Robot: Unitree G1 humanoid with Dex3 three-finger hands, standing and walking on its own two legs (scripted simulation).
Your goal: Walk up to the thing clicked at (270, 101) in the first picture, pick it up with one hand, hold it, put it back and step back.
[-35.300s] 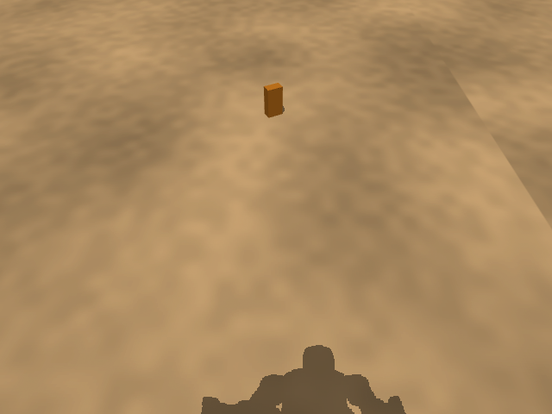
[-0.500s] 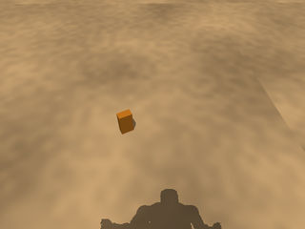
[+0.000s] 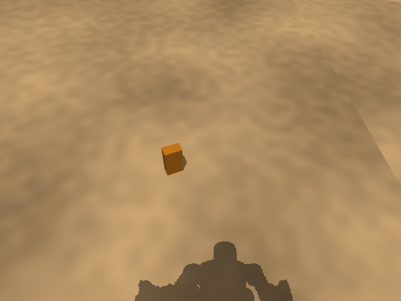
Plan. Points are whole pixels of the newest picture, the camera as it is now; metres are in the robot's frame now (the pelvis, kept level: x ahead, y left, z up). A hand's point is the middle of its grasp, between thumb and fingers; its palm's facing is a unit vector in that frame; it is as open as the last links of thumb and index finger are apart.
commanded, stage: step back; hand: left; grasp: from the side
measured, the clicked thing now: (172, 159) +0.95 +0.19 -0.67
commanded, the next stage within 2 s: stand in 0.18 s
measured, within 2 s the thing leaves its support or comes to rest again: neither
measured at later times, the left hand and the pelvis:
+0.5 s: hand out of the picture +0.10 +0.25 -0.14, palm faces -0.03 -0.94 -0.34, open 7.4 cm; pelvis +0.00 +0.00 +0.02, yaw -1 degrees
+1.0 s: hand out of the picture +0.05 +0.25 -0.14, palm faces -0.04 -0.94 -0.34, open 7.4 cm; pelvis -0.02 +0.00 +0.02, yaw -1 degrees
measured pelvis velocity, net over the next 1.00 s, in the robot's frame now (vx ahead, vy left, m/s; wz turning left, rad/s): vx -0.02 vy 0.00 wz -0.02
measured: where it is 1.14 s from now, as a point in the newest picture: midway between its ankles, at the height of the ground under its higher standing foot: outside the picture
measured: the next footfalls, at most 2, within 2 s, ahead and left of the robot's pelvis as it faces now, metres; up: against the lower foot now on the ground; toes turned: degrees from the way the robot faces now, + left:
none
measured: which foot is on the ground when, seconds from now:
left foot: down 0.00-1.00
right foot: down 0.00-1.00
